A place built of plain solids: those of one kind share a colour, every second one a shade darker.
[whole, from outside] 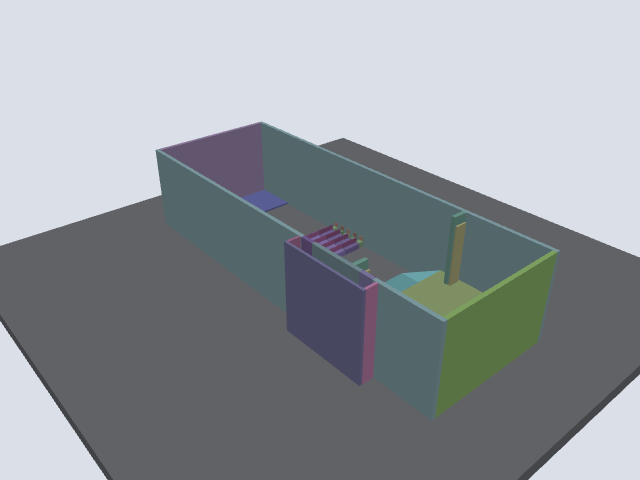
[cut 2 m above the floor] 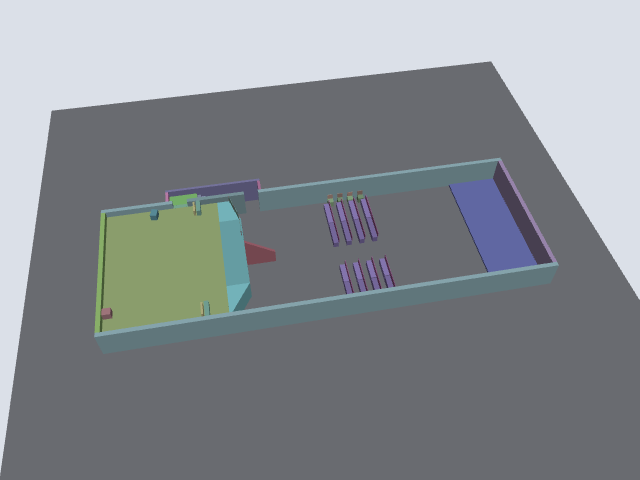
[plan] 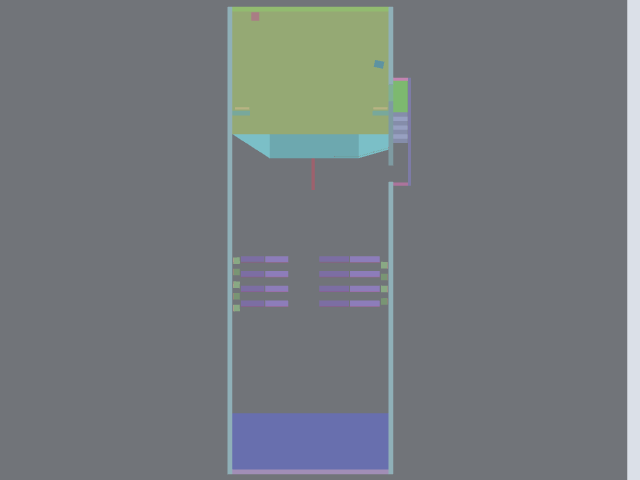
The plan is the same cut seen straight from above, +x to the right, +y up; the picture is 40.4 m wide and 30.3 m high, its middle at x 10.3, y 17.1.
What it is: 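A parish, school or music hall with a timber stage behind a plastered proscenium wall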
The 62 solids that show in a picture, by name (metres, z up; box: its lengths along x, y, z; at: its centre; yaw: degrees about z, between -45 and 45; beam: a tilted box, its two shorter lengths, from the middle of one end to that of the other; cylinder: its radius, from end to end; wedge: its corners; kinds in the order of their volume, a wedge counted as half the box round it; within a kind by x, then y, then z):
{
 "boards_main_1": {"box": [9.87, 7.75, 1.56], "at": [9.69, 27.66, 0.73]},
 "wall_side_1": {"box": [0.3, 29.52, 6.74], "at": [4.61, 17.07, 3.32]},
 "wall_side_2": {"box": [0.3, 18.47, 6.74], "at": [14.78, 11.55, 3.32]},
 "wall_side_3": {"box": [0.3, 4.07, 6.74], "at": [14.78, 23.83, 3.32]},
 "wall_side_4": {"box": [0.3, 4.94, 6.74], "at": [14.78, 29.36, 3.32]},
 "wall_back_1": {"box": [9.87, 0.3, 6.74], "at": [9.69, 31.68, 3.32]},
 "wall_rear_1": {"box": [9.87, 0.3, 6.74], "at": [9.69, 2.46, 3.32]},
 "boards_fore_1": {"wedge": [[4.76, 23.78, -0.05], [4.76, 23.78, -0.05], [4.76, 23.78, 1.51], [4.76, 23.78, 1.51], [7.12, 22.26, -0.05], [7.12, 22.26, 1.51], [7.12, 23.78, -0.05], [7.12, 23.78, 1.51]]},
 "boards_fore_2": {"wedge": [[7.12, 22.26, -0.05], [7.12, 22.26, 1.51], [7.12, 23.78, -0.05], [7.12, 23.78, 1.51], [12.74, 22.26, -0.05], [12.74, 22.26, 1.51], [12.74, 23.78, -0.05], [12.74, 23.78, 1.51]]},
 "boards_fore_3": {"wedge": [[12.74, 22.26, -0.05], [12.74, 22.26, 1.51], [12.74, 23.78, -0.05], [12.74, 23.78, 1.51], [14.63, 22.8, -0.05], [14.63, 22.8, 1.51], [14.63, 23.78, -0.05], [14.63, 23.78, 1.51]]},
 "wall_pass_out_1": {"box": [0.2, 6.82, 6.74], "at": [15.95, 23.94, 3.32]},
 "floor_rear_1": {"box": [9.87, 3.55, 0.2], "at": [9.69, 4.39, 0.05]},
 "bench_seat_1": {"box": [1.46, 0.36, 0.45], "at": [6.05, 13.1, 0.23]},
 "bench_seat_2": {"box": [1.46, 0.36, 0.45], "at": [6.05, 14.03, 0.23]},
 "bench_seat_3": {"box": [1.46, 0.36, 0.45], "at": [6.05, 14.97, 0.23]},
 "bench_seat_4": {"box": [1.46, 0.36, 0.45], "at": [6.05, 15.9, 0.23]},
 "bench_seat_5": {"box": [1.46, 0.36, 0.45], "at": [7.57, 13.1, 0.23]},
 "bench_seat_6": {"box": [1.46, 0.36, 0.45], "at": [7.57, 14.03, 0.23]},
 "bench_seat_7": {"box": [1.46, 0.36, 0.45], "at": [7.57, 14.97, 0.23]},
 "bench_seat_8": {"box": [1.46, 0.36, 0.45], "at": [7.57, 15.9, 0.23]},
 "bench_seat_9": {"box": [1.88, 0.36, 0.45], "at": [11.19, 13.1, 0.23]},
 "bench_seat_10": {"box": [1.88, 0.36, 0.45], "at": [11.19, 14.03, 0.23]},
 "bench_seat_11": {"box": [1.88, 0.36, 0.45], "at": [11.19, 14.97, 0.23]},
 "bench_seat_12": {"box": [1.88, 0.36, 0.45], "at": [11.19, 15.9, 0.23]},
 "bench_seat_13": {"box": [1.88, 0.36, 0.45], "at": [13.13, 13.1, 0.23]},
 "bench_seat_14": {"box": [1.88, 0.36, 0.45], "at": [13.13, 14.03, 0.23]},
 "bench_seat_15": {"box": [1.88, 0.36, 0.45], "at": [13.13, 14.97, 0.23]},
 "bench_seat_16": {"box": [1.88, 0.36, 0.45], "at": [13.13, 15.9, 0.23]},
 "wall_pros_1": {"box": [1.12, 0.3, 5.22], "at": [5.32, 25.11, 4.07]},
 "wall_pros_2": {"box": [1.01, 0.3, 5.22], "at": [14.12, 25.11, 4.07]},
 "step_1": {"box": [0.92, 0.56, 0.24], "at": [15.39, 23.49, 0.07]},
 "step_2": {"box": [0.92, 0.56, 0.43], "at": [15.39, 23.77, 0.16]},
 "step_3": {"box": [0.92, 0.56, 0.62], "at": [15.39, 24.05, 0.26]},
 "step_4": {"box": [0.92, 0.56, 0.81], "at": [15.39, 24.33, 0.35]},
 "step_5": {"box": [0.92, 0.56, 1.0], "at": [15.39, 24.61, 0.45]},
 "step_6": {"box": [0.92, 0.56, 1.18], "at": [15.39, 24.89, 0.54]},
 "step_7": {"box": [0.92, 0.56, 1.37], "at": [15.39, 25.17, 0.64]},
 "boards_pass_1": {"box": [0.92, 1.98, 1.56], "at": [15.39, 26.16, 0.73]},
 "wall_pass_end_1": {"box": [0.92, 0.2, 6.74], "at": [15.39, 20.63, 3.32]},
 "wall_pass_end_2": {"box": [0.92, 0.2, 6.74], "at": [15.39, 27.25, 3.32]},
 "wall_side_over_hall_1": {"box": [0.3, 1.01, 4.59], "at": [14.78, 21.29, 4.39]},
 "drape_1": {"box": [0.91, 0.14, 4.63], "at": [5.38, 25.41, 3.78]},
 "drape_2": {"box": [0.91, 0.14, 4.63], "at": [14.11, 25.41, 3.78]},
 "wall_side_over_wing_1": {"box": [0.3, 1.03, 3.07], "at": [14.78, 26.38, 5.15]},
 "boards_sill_1": {"box": [0.3, 1.03, 1.56], "at": [14.78, 26.38, 0.73]},
 "wall_cheek_1": {"wedge": [[9.77, 20.26, -0.05], [9.77, 20.26, 0.99], [9.77, 22.26, -0.05], [9.77, 22.26, 2.42], [9.96, 20.26, -0.05], [9.96, 20.26, 0.99], [9.96, 22.26, -0.05], [9.96, 22.26, 2.42]]},
 "chair_seat_1": {"box": [0.42, 0.42, 0.45], "at": [5.03, 13.55, 0.23], "yaw": -0.1},
 "chair_seat_2": {"box": [0.42, 0.42, 0.45], "at": [5.03, 14.28, 0.23], "yaw": -2.3},
 "chair_seat_3": {"box": [0.42, 0.42, 0.45], "at": [5.03, 15.79, 0.23], "yaw": 2.1},
 "chair_seat_4": {"box": [0.42, 0.42, 0.45], "at": [14.36, 13.22, 0.23], "yaw": 1.1},
 "stack_chairs_1": {"box": [0.5, 0.55, 0.99], "at": [6.21, 31.21, 2.01]},
 "bench_back_1": {"box": [1.46, 0.04, 0.41], "at": [6.05, 12.9, 0.66]},
 "bench_back_2": {"box": [1.46, 0.04, 0.41], "at": [6.05, 13.83, 0.66]},
 "bench_back_3": {"box": [1.46, 0.04, 0.41], "at": [6.05, 14.77, 0.66]},
 "bench_back_4": {"box": [1.46, 0.04, 0.41], "at": [6.05, 15.7, 0.66]},
 "bench_back_5": {"box": [1.46, 0.04, 0.41], "at": [7.57, 12.9, 0.66]},
 "bench_back_6": {"box": [1.46, 0.04, 0.41], "at": [7.57, 13.83, 0.66]},
 "bench_back_7": {"box": [1.46, 0.04, 0.41], "at": [7.57, 14.77, 0.66]},
 "bench_back_8": {"box": [1.46, 0.04, 0.41], "at": [7.57, 15.7, 0.66]},
 "bench_back_9": {"box": [1.88, 0.04, 0.41], "at": [11.19, 14.77, 0.66]},
 "bench_back_10": {"box": [1.88, 0.04, 0.41], "at": [13.13, 12.9, 0.66]},
 "crate_1": {"box": [0.6, 0.45, 0.64], "at": [14.03, 28.19, 1.83], "yaw": -11.9}
}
